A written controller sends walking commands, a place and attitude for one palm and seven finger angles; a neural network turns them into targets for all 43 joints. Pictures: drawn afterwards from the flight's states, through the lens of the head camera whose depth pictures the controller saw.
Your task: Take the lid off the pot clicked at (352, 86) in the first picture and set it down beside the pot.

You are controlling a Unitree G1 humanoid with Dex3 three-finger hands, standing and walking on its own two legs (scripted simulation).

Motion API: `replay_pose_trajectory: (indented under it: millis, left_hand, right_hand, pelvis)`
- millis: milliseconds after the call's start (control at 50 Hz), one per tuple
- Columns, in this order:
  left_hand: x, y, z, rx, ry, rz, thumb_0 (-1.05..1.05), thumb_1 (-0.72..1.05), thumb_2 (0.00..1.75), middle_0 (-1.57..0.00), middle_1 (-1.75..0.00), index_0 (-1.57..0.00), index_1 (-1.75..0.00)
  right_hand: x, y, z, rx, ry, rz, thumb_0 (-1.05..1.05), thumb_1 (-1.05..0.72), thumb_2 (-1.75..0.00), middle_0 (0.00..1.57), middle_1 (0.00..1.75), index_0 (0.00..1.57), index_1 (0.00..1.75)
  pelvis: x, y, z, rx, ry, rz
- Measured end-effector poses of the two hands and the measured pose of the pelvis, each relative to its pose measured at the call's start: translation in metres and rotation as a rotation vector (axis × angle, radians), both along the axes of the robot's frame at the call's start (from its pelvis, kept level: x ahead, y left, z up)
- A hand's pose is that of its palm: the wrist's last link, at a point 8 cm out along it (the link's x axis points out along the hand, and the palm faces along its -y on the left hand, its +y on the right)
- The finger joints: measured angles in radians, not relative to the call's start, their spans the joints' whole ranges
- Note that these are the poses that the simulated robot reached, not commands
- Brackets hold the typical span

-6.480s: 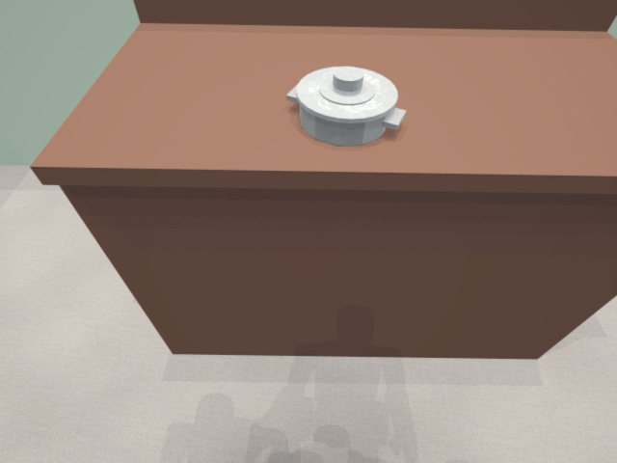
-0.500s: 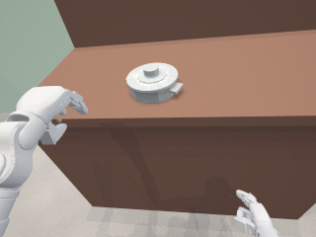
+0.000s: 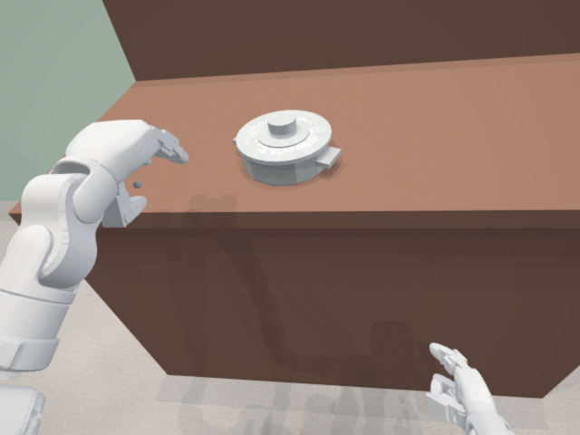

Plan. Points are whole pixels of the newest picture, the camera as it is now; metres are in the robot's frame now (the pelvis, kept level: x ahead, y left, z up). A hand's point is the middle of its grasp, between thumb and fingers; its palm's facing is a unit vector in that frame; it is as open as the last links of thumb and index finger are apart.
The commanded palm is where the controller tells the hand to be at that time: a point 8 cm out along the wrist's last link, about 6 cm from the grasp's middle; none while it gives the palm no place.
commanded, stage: move the open hand above the knob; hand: left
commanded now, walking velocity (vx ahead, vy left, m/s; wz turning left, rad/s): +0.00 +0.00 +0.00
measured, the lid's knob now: (281, 123) +0.59 +0.09 +0.16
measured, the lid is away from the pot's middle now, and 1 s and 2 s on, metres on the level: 0.00 0.00 0.00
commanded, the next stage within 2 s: none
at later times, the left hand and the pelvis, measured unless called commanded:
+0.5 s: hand (201, 143) +0.42 +0.17 +0.23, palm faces -0.04 -0.04 -1.00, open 10.0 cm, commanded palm +0.38 +0.17 +0.29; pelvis +0.02 +0.01 +0.00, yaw -1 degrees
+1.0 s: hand (239, 115) +0.48 +0.13 +0.24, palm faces -0.14 -0.03 -0.99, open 10.0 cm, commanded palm +0.47 +0.13 +0.29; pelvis +0.04 -0.01 +0.00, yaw +0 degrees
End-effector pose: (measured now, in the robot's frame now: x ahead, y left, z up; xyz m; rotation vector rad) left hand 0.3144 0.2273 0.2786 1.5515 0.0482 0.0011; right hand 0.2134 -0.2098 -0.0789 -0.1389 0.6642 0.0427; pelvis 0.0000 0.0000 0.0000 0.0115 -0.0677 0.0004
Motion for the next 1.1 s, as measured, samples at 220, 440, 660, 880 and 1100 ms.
replay_pose_trajectory:
  millis: [220,440,660,880,1100]
  left_hand:
    - [0.039,-0.016,0.002,-0.004,0.004,-0.017,0.0,-0.39,1.72,-0.89,-0.09,-0.89,-0.08]
    - [0.075,-0.048,0.006,-0.016,0.004,-0.067,0.0,-0.39,1.72,-0.89,-0.09,-0.89,-0.08]
    - [0.102,-0.076,0.008,-0.019,0.016,-0.074,0.0,-0.39,1.72,-0.89,-0.09,-0.89,-0.08]
    - [0.134,-0.098,0.011,-0.005,0.063,-0.037,0.0,-0.39,1.72,-0.89,-0.09,-0.89,-0.08]
    - [0.171,-0.102,0.01,-0.01,0.172,0.044,0.0,-0.39,1.72,-0.89,-0.09,-0.89,-0.08]
  right_hand:
    - [0.002,0.014,-0.005,0.019,0.044,0.009,0.02,-0.9,-0.9,0.2,0.3,0.2,0.3]
    - [0.0,0.007,-0.014,0.023,0.104,-0.019,0.02,-0.9,-0.9,0.2,0.3,0.2,0.3]
    - [0.004,-0.003,-0.017,0.026,0.133,-0.043,0.02,-0.9,-0.9,0.2,0.3,0.2,0.3]
    - [0.002,-0.014,-0.021,0.016,0.153,-0.072,0.02,-0.9,-0.9,0.2,0.3,0.2,0.3]
    - [-0.021,-0.034,-0.03,-0.029,0.23,-0.137,0.01,-0.9,-0.9,0.2,0.3,0.2,0.3]
  pelvis:
    - [0.008,0.007,0.0,0.001,0.024,-0.001]
    - [0.021,0.01,0.001,0.005,0.048,-0.008]
    - [0.031,0.005,0.001,0.01,0.063,-0.01]
    - [0.038,-0.003,0.002,0.014,0.078,-0.007]
    - [0.046,-0.007,0.002,0.015,0.1,-0.003]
